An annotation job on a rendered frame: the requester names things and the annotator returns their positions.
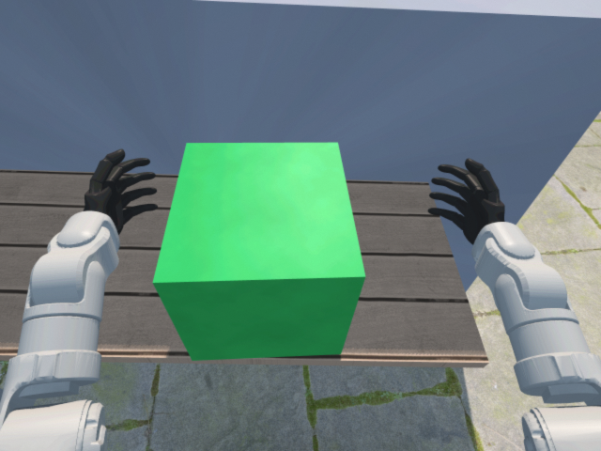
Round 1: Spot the table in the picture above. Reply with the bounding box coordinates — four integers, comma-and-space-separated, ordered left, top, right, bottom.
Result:
0, 169, 489, 401

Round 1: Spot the robot left upper arm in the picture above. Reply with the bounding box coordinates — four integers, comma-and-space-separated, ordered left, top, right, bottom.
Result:
0, 399, 108, 451

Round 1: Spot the right robot forearm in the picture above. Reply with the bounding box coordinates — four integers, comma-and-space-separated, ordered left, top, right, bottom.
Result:
471, 222, 601, 406

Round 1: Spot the left robot hand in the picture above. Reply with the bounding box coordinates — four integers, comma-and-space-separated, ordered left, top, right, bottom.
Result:
84, 149, 158, 235

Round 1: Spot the carton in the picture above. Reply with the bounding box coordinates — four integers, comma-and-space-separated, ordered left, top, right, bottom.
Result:
153, 143, 365, 361

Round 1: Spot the right robot hand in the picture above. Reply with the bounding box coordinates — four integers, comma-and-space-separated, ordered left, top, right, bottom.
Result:
428, 158, 505, 245

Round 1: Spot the left robot forearm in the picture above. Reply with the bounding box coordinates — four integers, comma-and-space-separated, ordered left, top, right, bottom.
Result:
0, 210, 120, 430

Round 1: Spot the robot right upper arm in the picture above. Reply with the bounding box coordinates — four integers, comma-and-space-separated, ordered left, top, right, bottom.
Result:
522, 405, 601, 451

